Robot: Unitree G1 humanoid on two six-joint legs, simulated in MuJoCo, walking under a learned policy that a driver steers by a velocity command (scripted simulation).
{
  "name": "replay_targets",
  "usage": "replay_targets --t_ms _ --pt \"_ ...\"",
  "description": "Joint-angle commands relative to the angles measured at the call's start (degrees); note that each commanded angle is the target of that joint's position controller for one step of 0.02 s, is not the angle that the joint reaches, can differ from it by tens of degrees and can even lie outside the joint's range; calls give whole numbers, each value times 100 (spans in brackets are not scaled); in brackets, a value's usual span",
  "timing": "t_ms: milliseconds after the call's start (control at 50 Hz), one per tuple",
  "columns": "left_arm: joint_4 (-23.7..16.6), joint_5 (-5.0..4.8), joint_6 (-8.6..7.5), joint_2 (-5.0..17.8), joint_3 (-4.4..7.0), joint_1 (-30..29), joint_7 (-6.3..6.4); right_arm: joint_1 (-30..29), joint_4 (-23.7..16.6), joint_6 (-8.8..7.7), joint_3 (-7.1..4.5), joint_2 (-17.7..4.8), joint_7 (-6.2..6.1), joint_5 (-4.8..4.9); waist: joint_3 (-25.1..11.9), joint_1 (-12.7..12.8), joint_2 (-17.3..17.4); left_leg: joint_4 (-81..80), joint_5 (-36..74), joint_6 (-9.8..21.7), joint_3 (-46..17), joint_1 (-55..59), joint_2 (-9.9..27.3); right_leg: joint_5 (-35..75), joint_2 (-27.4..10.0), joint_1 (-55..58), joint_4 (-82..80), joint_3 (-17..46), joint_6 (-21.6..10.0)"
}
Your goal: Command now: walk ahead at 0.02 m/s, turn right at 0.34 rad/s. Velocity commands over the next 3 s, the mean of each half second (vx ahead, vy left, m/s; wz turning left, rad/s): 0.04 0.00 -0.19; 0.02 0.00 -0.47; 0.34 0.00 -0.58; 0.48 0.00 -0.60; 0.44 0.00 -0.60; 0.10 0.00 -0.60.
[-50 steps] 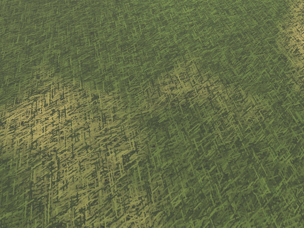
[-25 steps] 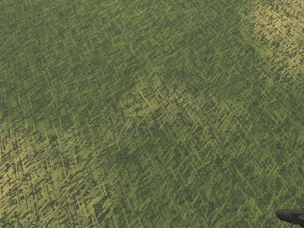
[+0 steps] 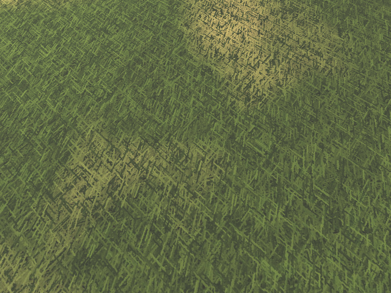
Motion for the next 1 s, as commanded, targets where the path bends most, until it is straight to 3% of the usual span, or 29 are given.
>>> replay_targets --t_ms 20,60,80,100,120,140,200,260,300,340,360,400,420,440,460,520,580,620,640,680,720,760,780,800,820,840,880,940,1000 --pt "-232 31 -82 437 120 396 -76 -267 -288 -34 -240 -991 32 118 -1057 188 841 -629 322 1160 -1115 595 1385 475 164 880 -1106 -298 -225" --pt "-90 72 -98 541 152 657 -106 -1 -70 -26 -163 -790 58 206 -990 325 655 -149 -75 626 -845 39 1139 1284 215 1848 -2340 -202 -553" --pt "-143 106 -95 912 210 695 -51 217 -53 -56 -36 -398 122 54 -1072 150 -464 924 -1055 22 -264 -580 629 2018 -792 2383 -2878 1145 -900" --pt "-288 179 -96 1179 218 249 -19 94 -258 -96 3 -304 122 -87 -826 26 -1553 1510 -2497 -409 -54 -1216 -21 2194 -1784 1782 -3037 2212 -1804" --pt "-320 302 -195 956 175 163 -37 -314 -266 -74 -115 -700 55 -42 -745 370 -1121 2409 -2603 -458 -583 -1041 117 1801 -1690 1286 -3125 2098 -2028" --pt "-241 315 -295 766 104 -20 -40 -242 -201 -39 -180 -789 44 42 -677 235 -1018 2811 -2408 -450 -705 -1068 102 1796 -1446 1211 -3121 1744 -1891" --pt "29 80 -441 607 52 65 -26 179 115 14 -225 -743 20 -1 -739 239 -923 3203 -1653 -548 -682 -1363 102 957 -1013 1702 -3228 1374 -1548" --pt "95 167 -460 203 -109 -293 10 -65 118 -57 -107 -415 51 54 -488 160 -767 2092 -1281 -561 -777 -874 211 1585 -743 1565 -3123 994 -1402" --pt "198 198 -453 353 -71 -232 3 -108 140 -100 -53 -359 55 6 -692 229 -758 1421 -1392 -588 -641 -283 103 2610 -762 1661 -2854 905 -1501" --pt "316 122 -435 391 -68 -237 -27 97 238 -108 -41 -406 55 32 -796 122 -652 589 -975 -540 -562 253 27 2999 -792 1647 -2637 965 -1515" --pt "396 57 -436 343 -86 -219 -44 239 309 -112 -20 -408 54 5 -771 5 -531 -168 -96 -463 -587 671 29 2841 -714 1523 -2582 942 -1363" --pt "513 134 -513 291 -99 83 -87 323 303 -95 -101 -951 -13 -79 -826 203 107 -64 1644 -236 -1051 1433 501 1994 -275 1101 -2409 795 -920" --pt "534 78 -518 406 -44 147 -88 206 366 -71 -206 -1195 -15 2 -727 297 589 238 1022 -13 -826 1227 431 1774 26 983 -2457 545 -776" --pt "533 44 -495 575 -14 -176 -65 166 310 -69 -184 -953 -1 19 -663 32 394 212 496 21 -752 1016 315 1748 112 1064 -2246 478 -705" --pt "461 -14 -457 633 42 -378 -38 184 340 -69 -172 -858 -24 -12 -636 -6 358 221 315 -18 -714 939 292 1850 127 988 -2064 489 -746" --pt "352 -49 -300 562 116 -401 30 316 340 -84 -201 -794 -102 1 -676 -36 399 347 276 -12 -659 941 379 2193 162 675 -1644 626 -872" --pt "247 -44 -215 407 154 -342 35 549 356 -50 -282 -981 -181 -15 -723 -89 842 -92 474 545 -1407 1216 1219 1631 431 33 -707 259 -643" --pt "202 -18 -168 385 201 -233 -21 256 257 -46 -267 -974 -274 -15 -696 -36 1399 -453 1360 1240 -2185 1260 2262 -1091 341 -469 619 -47 -437" --pt "119 -40 -148 421 227 -364 -64 200 211 -60 -269 -1012 -298 -16 -578 -67 1064 -573 1578 1364 -2211 1229 2442 -1518 93 -719 1047 89 -363" --pt "113 -103 -91 318 196 -290 -133 -310 142 -83 -351 -1208 -285 53 -535 140 752 -495 1457 921 -1453 984 2034 -954 -197 -320 339 64 -319" --pt "215 -68 -58 325 219 -19 -197 -472 166 -24 -379 -1245 -241 105 -696 240 850 -194 1526 630 -742 695 1651 19 39 533 -455 -410 -319" --pt "363 -57 -35 440 328 438 -232 -288 287 44 -331 -1018 -190 160 -855 391 546 612 631 275 -173 276 1330 997 429 1524 -1445 -697 -506" --pt "328 -48 -47 771 445 574 -182 87 408 53 -264 -744 -130 105 -753 373 -441 1762 -596 -134 269 -431 904 2060 166 2101 -2196 117 -816" --pt "72 3 -113 1554 562 572 -71 -63 97 59 -115 -380 -94 -186 -712 210 -2156 3663 -3341 -681 261 -1927 87 4408 -1457 2501 -2521 2653 -1719" --pt "-25 263 -290 1417 462 695 -162 -511 -74 13 -181 -591 -134 -22 -1374 568 -1466 4568 -3495 -588 -878 -1959 -140 3813 -1879 2143 -2795 3348 -2525" --pt "-46 241 -436 1303 420 459 -185 -631 -68 2 -238 -768 -170 102 -1078 437 -867 4787 -3061 -469 -1043 -2131 -59 3153 -1671 2056 -2879 2938 -2380" --pt "-78 5 -510 988 323 -55 -96 -476 128 -3 -309 -862 -273 34 -790 210 -376 4463 -2051 -373 -1165 -2199 156 2329 -1205 1894 -2823 2303 -1739" --pt "-119 14 -469 824 233 -74 39 -256 179 -43 -326 -778 -233 29 -953 94 -553 4272 -1346 -453 -1163 -1755 -15 2762 -865 1793 -2851 1925 -1595" --pt "-72 -68 -486 775 229 285 89 -386 124 -114 -302 -677 -127 63 -950 249 -529 3328 -904 -489 -1160 -1957 -61 266 -712 2113 -3310 2201 -1636"
Next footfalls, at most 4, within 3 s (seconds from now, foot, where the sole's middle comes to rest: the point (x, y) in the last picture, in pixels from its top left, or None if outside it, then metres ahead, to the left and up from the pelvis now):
0.08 right None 0.05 -0.17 -0.77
0.38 left None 0.08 0.10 -0.77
1.34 left None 0.25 -0.03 -0.77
1.82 right None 0.32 -0.44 -0.77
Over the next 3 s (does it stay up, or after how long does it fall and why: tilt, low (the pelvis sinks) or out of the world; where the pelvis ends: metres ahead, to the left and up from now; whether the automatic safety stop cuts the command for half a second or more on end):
stays up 0.53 -0.65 0.00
